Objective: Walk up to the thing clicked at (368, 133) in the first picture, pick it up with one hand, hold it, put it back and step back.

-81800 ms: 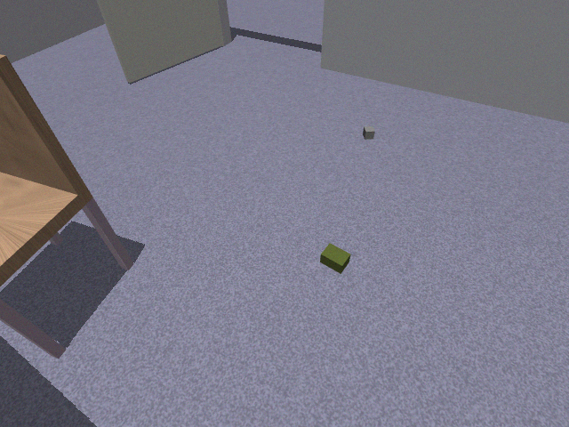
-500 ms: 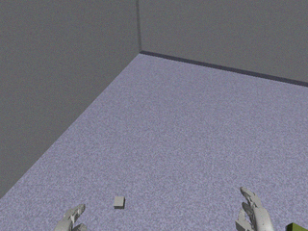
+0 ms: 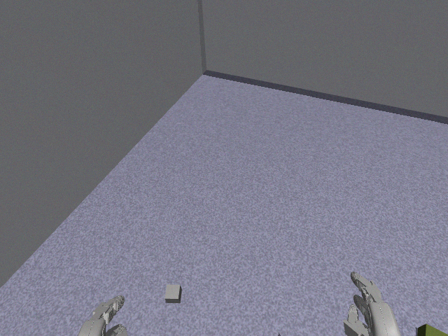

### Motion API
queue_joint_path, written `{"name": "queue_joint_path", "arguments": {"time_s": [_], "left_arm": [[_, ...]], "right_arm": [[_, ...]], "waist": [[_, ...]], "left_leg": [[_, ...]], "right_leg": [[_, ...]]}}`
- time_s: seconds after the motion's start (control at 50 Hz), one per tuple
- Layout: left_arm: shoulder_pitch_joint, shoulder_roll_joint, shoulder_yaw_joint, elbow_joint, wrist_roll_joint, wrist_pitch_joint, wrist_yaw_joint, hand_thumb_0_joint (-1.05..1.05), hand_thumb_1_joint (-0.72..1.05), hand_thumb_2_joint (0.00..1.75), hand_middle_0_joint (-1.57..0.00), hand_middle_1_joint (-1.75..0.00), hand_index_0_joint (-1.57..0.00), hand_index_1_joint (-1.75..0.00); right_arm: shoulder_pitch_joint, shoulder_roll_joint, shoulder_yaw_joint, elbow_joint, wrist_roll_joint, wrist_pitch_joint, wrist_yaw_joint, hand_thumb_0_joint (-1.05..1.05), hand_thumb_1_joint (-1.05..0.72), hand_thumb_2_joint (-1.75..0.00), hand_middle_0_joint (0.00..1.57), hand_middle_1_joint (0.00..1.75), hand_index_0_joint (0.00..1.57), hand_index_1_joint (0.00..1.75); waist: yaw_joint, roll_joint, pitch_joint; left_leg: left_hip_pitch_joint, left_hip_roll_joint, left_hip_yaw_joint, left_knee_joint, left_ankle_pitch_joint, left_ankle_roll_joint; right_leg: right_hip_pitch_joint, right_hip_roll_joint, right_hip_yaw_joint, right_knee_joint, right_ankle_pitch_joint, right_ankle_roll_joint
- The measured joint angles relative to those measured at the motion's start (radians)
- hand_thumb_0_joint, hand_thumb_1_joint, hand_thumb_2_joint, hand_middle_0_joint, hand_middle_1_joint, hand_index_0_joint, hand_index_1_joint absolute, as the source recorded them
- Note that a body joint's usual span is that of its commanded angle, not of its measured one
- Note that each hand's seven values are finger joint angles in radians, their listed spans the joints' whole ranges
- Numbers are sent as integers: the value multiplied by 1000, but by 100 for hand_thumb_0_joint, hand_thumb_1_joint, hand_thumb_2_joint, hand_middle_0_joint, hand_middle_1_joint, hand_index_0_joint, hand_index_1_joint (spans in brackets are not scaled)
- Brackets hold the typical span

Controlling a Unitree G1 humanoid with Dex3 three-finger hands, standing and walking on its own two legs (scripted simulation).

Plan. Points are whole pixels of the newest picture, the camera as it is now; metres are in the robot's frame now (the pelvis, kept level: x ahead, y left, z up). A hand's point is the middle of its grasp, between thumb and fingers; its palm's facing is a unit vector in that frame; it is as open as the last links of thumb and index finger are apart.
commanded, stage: home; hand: left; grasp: from above
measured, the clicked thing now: (173, 293) +0.45 +0.22 -0.69
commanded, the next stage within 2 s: stand in 0.54 s
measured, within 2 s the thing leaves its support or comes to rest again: neither
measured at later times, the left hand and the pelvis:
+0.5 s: hand out of the picture +0.16 +0.19 -0.04, palm faces +0.04 -0.98 -0.21, open 7.4 cm; pelvis +0.00 +0.00 +0.00, yaw +0 degrees
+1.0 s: hand out of the picture +0.07 +0.25 -0.11, palm faces +0.05 -0.94 -0.35, open 7.4 cm; pelvis -0.01 +0.01 +0.04, yaw +1 degrees
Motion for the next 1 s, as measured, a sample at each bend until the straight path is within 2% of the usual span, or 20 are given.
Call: {"name": "queue_joint_path", "arguments": {"time_s": [0.64, 0.68, 0.72, 0.76, 0.84, 1.0], "left_arm": [[4, 11, -3, -16, 0, 6, 6, 1, 90, 90, -20, -30, -20, -30], [-78, 25, -26, 126, 47, -121, 12, 1, 90, 90, -20, -30, -20, -30], [-176, 38, -30, 323, 84, -234, 13, 0, 90, 90, -20, -30, -20, -30], [-239, 49, -24, 474, 101, -300, 11, 0, 90, 90, -20, -30, -21, -30], [-275, 68, -1, 665, 104, -364, 8, 0, 90, 90, -20, -30, -20, -30], [-262, 73, 23, 936, 103, -417, 12, 0, 90, 90, -20, -30, -20, -30]], "right_arm": [[2, 4, 3, -13, 3, 14, 5, 2, -90, -90, 21, 30, 20, 30], [-34, -2, -14, 49, -52, 42, 34, 1, -90, -90, 21, 30, 20, 30], [-76, -25, -9, 138, -92, 111, 85, 1, -90, -90, 21, 30, 20, 30], [-101, -45, -11, 196, -96, 157, 127, 1, -90, -90, 21, 30, 20, 30], [-108, -66, -40, 258, -70, 190, 170, 1, -90, -90, 21, 30, 20, 30], [-97, -80, -71, 360, -60, 228, 178, 1, -90, -90, 21, 30, 20, 30]], "waist": [[-1, 0, -1], [16, -15, 69], [41, -41, 112], [53, -52, 145], [64, -58, 180], [64, -37, 200]], "left_leg": [[-6, -2, 1, 13, -3, 6], [58, -13, 6, -10, 9, 12], [117, -28, 20, -56, 32, 17], [162, -38, 27, -97, 53, 19], [233, -43, 40, -167, 83, 23], [343, -41, 30, -286, 133, 21]], "right_leg": [[-1, -1, 2, 2, 3, 6], [58, -13, 6, -8, 6, 7], [104, -29, 18, -28, 15, 5], [143, -38, 23, -56, 28, 7], [204, -45, 34, -111, 55, 13], [322, -43, 20, -240, 108, 13]]}}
